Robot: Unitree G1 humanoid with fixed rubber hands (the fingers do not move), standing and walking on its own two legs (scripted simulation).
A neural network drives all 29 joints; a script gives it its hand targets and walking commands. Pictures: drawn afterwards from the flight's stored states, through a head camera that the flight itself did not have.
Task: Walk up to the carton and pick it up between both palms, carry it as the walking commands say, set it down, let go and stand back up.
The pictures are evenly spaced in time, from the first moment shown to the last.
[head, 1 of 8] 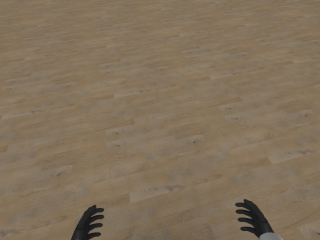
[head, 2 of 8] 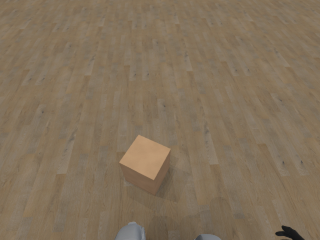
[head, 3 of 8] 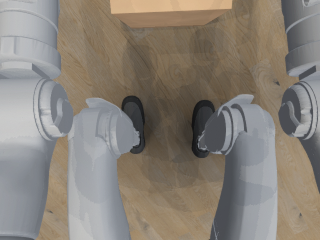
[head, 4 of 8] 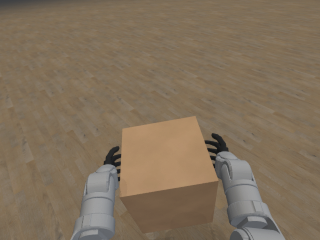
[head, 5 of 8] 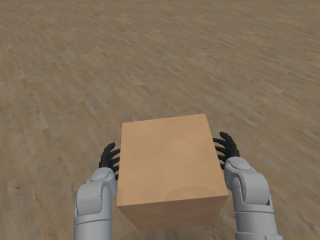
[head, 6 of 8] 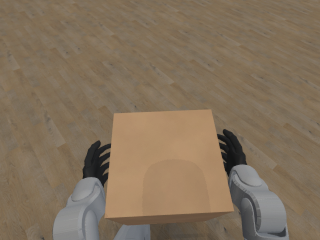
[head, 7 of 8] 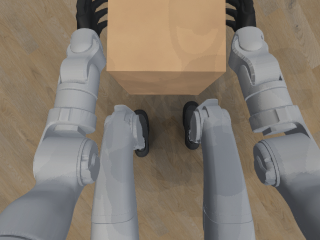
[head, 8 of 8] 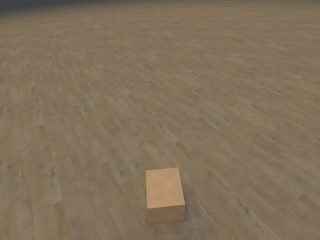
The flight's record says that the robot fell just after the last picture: no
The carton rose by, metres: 0.66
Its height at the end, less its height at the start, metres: -0.03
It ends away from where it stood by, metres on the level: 4.74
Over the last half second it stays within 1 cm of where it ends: yes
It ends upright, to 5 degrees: no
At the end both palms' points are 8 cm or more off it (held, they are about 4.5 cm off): yes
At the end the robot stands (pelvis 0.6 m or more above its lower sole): yes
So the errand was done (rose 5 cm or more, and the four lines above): no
